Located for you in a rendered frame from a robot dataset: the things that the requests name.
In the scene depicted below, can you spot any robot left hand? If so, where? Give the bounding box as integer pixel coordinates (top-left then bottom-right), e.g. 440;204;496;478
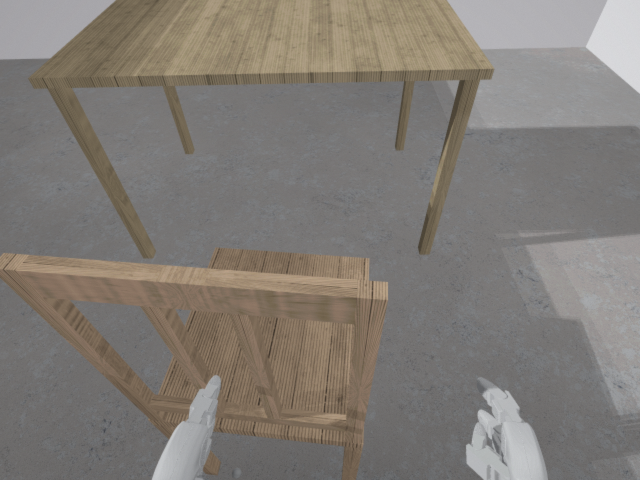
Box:
152;375;221;480

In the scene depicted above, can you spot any chair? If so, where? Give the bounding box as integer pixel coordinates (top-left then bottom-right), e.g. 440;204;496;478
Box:
0;247;388;480

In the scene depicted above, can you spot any robot right hand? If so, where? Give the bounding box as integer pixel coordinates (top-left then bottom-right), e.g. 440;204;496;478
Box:
466;377;548;480

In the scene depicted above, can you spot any table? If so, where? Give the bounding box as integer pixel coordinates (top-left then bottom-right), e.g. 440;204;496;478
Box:
28;0;494;259

